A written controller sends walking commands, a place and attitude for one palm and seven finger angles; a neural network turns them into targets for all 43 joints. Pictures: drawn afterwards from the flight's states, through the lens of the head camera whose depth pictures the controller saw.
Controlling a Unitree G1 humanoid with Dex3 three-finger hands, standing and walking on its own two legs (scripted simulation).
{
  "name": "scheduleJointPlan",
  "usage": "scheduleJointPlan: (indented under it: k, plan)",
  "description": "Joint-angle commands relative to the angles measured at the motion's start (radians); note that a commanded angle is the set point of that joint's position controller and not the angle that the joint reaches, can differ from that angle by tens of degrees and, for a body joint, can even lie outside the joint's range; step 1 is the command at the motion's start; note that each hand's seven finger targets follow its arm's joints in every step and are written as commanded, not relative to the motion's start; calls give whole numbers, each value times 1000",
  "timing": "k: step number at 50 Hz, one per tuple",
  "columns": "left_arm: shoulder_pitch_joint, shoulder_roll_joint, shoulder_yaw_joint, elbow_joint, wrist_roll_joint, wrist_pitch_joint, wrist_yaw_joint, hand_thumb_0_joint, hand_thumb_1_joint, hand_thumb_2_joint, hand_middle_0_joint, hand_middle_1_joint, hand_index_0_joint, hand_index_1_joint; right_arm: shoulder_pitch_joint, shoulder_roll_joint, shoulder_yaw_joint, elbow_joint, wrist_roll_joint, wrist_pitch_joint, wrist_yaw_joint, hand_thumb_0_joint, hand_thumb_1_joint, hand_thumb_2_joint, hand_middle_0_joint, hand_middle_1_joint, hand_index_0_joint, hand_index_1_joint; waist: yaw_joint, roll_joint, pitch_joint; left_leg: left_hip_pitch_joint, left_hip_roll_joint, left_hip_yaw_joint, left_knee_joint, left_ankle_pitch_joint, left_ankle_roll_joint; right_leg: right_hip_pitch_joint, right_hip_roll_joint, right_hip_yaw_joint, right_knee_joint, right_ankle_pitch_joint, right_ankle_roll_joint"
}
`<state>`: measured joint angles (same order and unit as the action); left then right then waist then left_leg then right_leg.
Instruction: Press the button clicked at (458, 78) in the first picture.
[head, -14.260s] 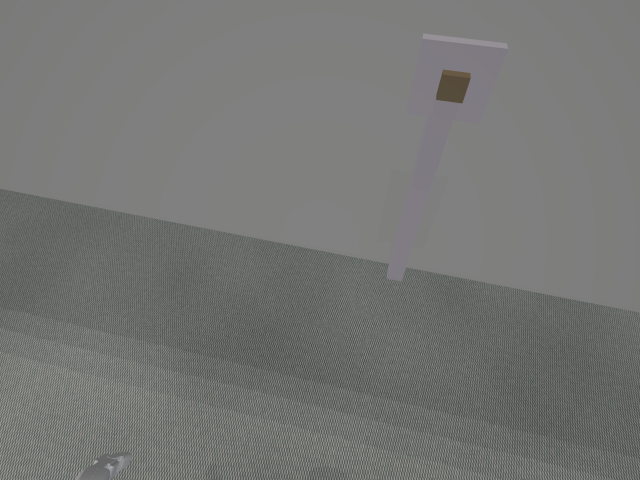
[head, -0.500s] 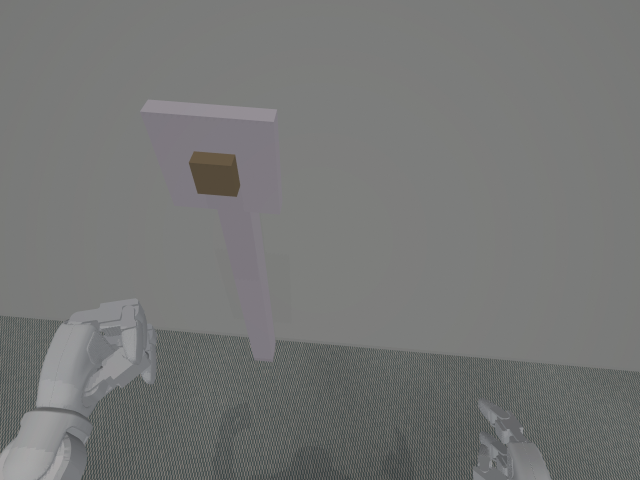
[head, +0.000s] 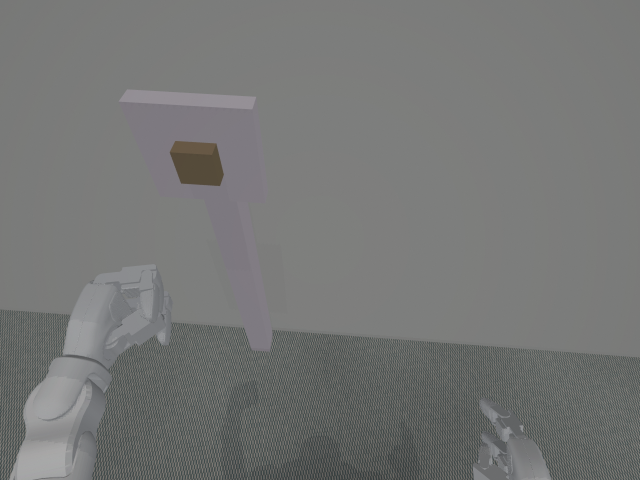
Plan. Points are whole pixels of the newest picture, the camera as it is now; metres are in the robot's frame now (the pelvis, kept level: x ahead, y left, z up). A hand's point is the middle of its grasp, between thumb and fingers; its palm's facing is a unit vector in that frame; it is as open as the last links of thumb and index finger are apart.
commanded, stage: aim a knuckle at the button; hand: left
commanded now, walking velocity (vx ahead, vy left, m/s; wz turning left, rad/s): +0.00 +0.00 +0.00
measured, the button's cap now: (198, 162) +0.53 +0.21 +0.09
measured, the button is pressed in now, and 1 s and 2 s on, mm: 0 0 0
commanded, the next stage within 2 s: press the button with the knuckle in 1.58 s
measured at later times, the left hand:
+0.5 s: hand (180, 268) +0.35 +0.20 +0.06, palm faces -0.02 -1.00 -0.03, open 3.1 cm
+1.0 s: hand (206, 230) +0.43 +0.19 +0.05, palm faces -0.03 -1.00 -0.01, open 3.1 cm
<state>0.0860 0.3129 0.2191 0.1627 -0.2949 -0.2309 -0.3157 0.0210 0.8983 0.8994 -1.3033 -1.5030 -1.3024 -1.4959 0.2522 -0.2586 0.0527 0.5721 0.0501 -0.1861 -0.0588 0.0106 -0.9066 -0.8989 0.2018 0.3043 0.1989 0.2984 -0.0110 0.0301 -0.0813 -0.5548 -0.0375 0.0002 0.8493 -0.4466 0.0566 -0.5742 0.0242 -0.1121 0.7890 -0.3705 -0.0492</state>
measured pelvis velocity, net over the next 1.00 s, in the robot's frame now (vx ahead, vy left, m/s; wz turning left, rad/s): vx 0.00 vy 0.01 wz -0.05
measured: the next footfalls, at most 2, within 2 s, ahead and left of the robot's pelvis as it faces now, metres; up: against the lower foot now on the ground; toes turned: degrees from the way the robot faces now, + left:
none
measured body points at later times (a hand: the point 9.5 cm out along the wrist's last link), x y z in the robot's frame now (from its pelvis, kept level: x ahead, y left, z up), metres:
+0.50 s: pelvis +0.00 -0.01 +0.00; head +0.07 -0.01 +0.44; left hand +0.35 +0.25 +0.07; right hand +0.13 -0.27 -0.10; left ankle -0.01 +0.08 -0.70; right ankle +0.02 -0.09 -0.70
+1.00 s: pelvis +0.00 +0.01 -0.01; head +0.09 +0.02 +0.43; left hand +0.42 +0.24 +0.05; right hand +0.06 -0.25 -0.12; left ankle -0.01 +0.08 -0.70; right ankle +0.02 -0.09 -0.70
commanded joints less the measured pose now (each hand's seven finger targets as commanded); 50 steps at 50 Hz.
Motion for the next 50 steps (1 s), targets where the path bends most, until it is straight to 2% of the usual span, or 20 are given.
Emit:
scheduleJointPlan:
  k: [1,2,5,9,13,14,17,19,20,23,25,27,28,32,34,37,41,44,46,50]
  plan:
    - [-221,218,162,-125,-32,-74,24,0,900,900,-1300,-1500,-1300,-1500,-43,-134,-61,-137,-2,-40,-13,0,-900,-900,200,300,200,300,10,12,-218,21,27,-53,-143,277,-39,208,-25,95,-98,204,21]
    - [-215,236,179,-100,-32,-77,27,0,900,900,-1300,-1500,-1300,-1500,-37,-138,-61,-135,-2,-34,-12,0,-900,-900,200,300,200,300,13,-16,-218,5,28,-51,-141,286,-37,227,-24,98,-98,215,20]
    - [-237,192,140,-62,-24,-80,20,0,900,900,-1300,-1500,-1300,-1500,-31,-135,-65,-135,0,-26,-3,0,-900,-900,200,300,200,300,8,34,-227,23,26,-35,-135,322,-37,219,-29,103,-92,278,23]
    - [-274,209,143,-32,-25,-92,-7,0,900,900,-1300,-1500,-1300,-1500,-13,-144,-72,-133,0,-13,0,0,-900,-900,200,300,200,300,0,-12,-264,1,26,-25,-121,336,-29,257,-34,124,-90,336,31]
    - [-377,254,178,15,-29,-114,-16,0,900,900,-1300,-1500,-1300,-1500,-8,-147,-73,-113,2,0,-4,0,-900,-900,200,300,200,300,-15,-1,-242,-23,27,-20,-111,299,-26,244,-39,148,-100,310,34]
    - [-432,242,160,26,-27,-122,-16,0,900,900,-1300,-1500,-1300,-1500,-6,-146,-72,-108,3,3,-6,0,-900,-900,200,300,200,300,-31,-5,-233,-21,28,-19,-110,283,-24,223,-39,148,-102,287,36]
    - [-518,229,139,45,-21,-145,-9,0,900,900,-1300,-1500,-1300,-1500,2,-145,-75,-96,2,5,-8,0,-900,-900,200,300,200,300,-41,-1,-256,-5,30,-25,-105,283,-21,205,-34,144,-93,272,34]
    - [-528,242,146,64,-12,-155,-8,0,900,900,-1300,-1500,-1300,-1500,12,-144,-78,-89,2,10,-7,0,-900,-900,200,300,200,300,-31,43,-305,23,29,-23,-105,314,-23,218,-35,142,-82,307,30]
    - [-541,240,140,77,-9,-158,-9,0,900,900,-1300,-1500,-1300,-1500,18,-144,-78,-87,-1,12,-6,0,-900,-900,200,300,200,300,-32,33,-317,27,30,-26,-107,319,-25,217,-34,135,-76,310,30]
    - [-545,276,172,171,1,-149,-11,0,900,900,-1300,-1500,-1300,-1500,29,-150,-76,-79,-1,31,-3,0,-900,-900,200,300,200,300,-29,8,-306,-13,31,-22,-101,316,-25,224,-35,142,-72,322,32]
    - [-593,245,140,212,5,-140,-12,0,900,900,-1300,-1500,-1300,-1500,31,-148,-76,-81,2,42,-2,0,-900,-900,200,300,200,300,-38,10,-287,-20,30,-21,-103,302,-25,199,-34,137,-72,309,32]
    - [-642,255,144,251,5,-133,-10,0,900,900,-1300,-1500,-1300,-1500,38,-153,-74,-82,1,53,-2,0,-900,-900,200,300,200,300,-41,1,-270,-35,31,-23,-102,291,-25,188,-32,135,-72,295,29]
    - [-659,285,177,272,8,-133,-3,0,900,900,-1300,-1500,-1300,-1500,46,-155,-76,-81,0,59,-1,0,-900,-900,200,300,200,300,-34,-13,-284,-38,32,-24,-100,299,-25,198,-32,137,-69,306,29]
    - [-758,276,154,282,24,-162,9,0,900,900,-1300,-1500,-1300,-1500,72,-154,-81,-76,-4,73,3,0,-900,-900,200,300,200,300,-47,8,-341,-3,37,-30,-88,342,-28,176,-23,125,-44,328,24]
    - [-775,242,121,285,34,-179,13,0,900,900,-1300,-1500,-1300,-1500,82,-150,-81,-76,-7,79,9,0,-900,-900,200,300,200,300,-49,31,-364,18,39,-31,-86,376,-31,165,-21,121,-33,351,24]
    - [-847,252,122,352,45,-189,26,0,900,900,-1300,-1500,-1300,-1500,104,-156,-84,-55,-9,93,12,0,-900,-900,200,300,200,300,-67,17,-342,14,44,-43,-77,367,-34,113,-15,111,-27,317,22]
    - [-874,244,117,390,61,-194,43,0,900,900,-1300,-1500,-1300,-1500,123,-159,-91,-50,-12,111,19,0,-900,-900,200,300,200,300,-59,57,-379,55,50,-50,-75,426,-47,79,-15,101,-14,321,20]
    - [-926,269,130,421,73,-200,64,0,900,900,-1300,-1500,-1300,-1500,140,-162,-90,-41,-17,128,24,0,-900,-900,200,300,200,300,-66,35,-389,49,54,-57,-67,453,-51,68,-12,98,-5,329,21]
    - [-868,255,136,433,75,-202,74,0,900,900,-1300,-1500,-1300,-1500,143,-161,-93,-56,-18,135,32,0,-900,-900,200,300,200,300,-47,44,-395,51,54,-54,-71,453,-54,70,-9,95,-3,315,18]
    - [-834,286,168,435,77,-212,86,0,900,900,-1300,-1500,-1300,-1500,145,-163,-92,-70,-18,152,35,0,-900,-900,200,300,200,300,-39,16,-390,23,55,-45,-80,457,-51,106,-7,99,-7,336,19]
